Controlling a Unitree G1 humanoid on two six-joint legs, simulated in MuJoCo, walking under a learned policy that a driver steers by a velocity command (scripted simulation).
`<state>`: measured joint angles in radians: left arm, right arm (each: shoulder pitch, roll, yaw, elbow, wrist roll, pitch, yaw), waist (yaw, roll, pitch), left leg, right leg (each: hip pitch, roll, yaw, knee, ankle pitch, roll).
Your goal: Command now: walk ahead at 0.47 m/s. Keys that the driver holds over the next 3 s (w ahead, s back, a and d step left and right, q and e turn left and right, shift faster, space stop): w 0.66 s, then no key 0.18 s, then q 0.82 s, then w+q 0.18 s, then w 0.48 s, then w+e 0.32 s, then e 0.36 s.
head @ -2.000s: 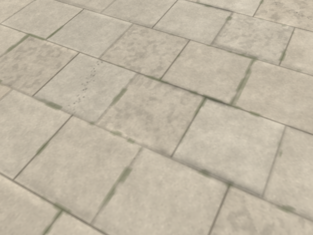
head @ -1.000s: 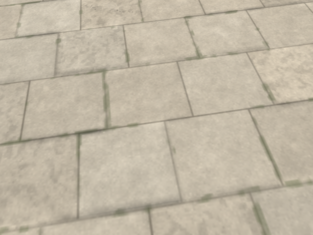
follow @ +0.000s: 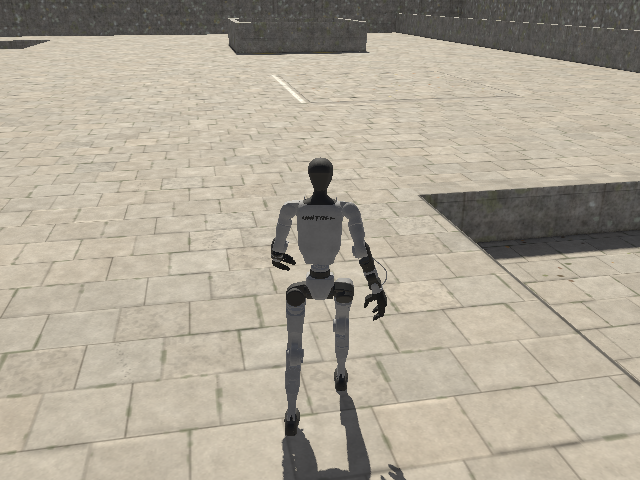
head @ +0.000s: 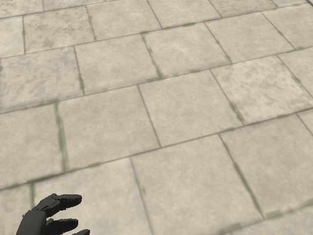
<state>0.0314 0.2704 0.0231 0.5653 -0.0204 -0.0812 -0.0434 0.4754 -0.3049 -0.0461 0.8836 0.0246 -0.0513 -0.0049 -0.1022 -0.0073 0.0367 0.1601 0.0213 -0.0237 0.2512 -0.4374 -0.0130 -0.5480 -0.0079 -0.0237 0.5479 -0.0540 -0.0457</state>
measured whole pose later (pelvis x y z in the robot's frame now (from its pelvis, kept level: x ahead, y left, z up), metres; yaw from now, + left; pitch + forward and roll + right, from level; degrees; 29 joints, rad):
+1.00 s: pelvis +0.51 +0.03 +0.02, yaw +3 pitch +1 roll +2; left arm 0.08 0.26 0.03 0.75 0.01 -0.06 0.00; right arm 0.29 -0.28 -0.04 0.87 0.01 -0.03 -0.01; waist -0.07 -0.04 0.03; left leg -0.10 -0.08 0.01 0.37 -0.30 0.04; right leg -0.46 -0.03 0.04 0.49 0.01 0.00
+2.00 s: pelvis +0.61 +0.07 +0.02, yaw +34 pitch +2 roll +0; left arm 0.26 0.28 0.08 0.88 0.00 -0.09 0.00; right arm 0.24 -0.31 -0.07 0.69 0.02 -0.02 -0.02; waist 0.03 0.04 -0.03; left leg -0.48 -0.07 -0.12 0.96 -0.39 0.03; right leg -0.15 0.02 0.02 0.39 -0.28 -0.02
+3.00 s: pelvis +0.97 +0.36 +0.01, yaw +17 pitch +2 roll +1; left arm 0.15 0.31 0.07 0.67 0.00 -0.02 -0.02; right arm 0.14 -0.31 -0.05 0.69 -0.01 -0.04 -0.03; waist 0.01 0.01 0.09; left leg -0.55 0.03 -0.08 1.18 -0.46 -0.06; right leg -0.41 0.11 0.04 0.46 -0.09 -0.10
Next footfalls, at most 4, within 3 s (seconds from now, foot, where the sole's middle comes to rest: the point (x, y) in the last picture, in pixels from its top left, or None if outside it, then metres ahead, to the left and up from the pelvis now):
0.02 right None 0.19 -0.11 -0.76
0.56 left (118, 232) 0.48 0.13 -0.76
1.02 right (163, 182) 0.67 -0.07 -0.76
1.40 left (110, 212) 0.56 0.17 -0.76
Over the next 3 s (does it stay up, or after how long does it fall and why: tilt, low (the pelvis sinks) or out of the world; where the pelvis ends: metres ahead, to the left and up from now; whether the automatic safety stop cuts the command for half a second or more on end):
stays up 0.97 0.36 0.01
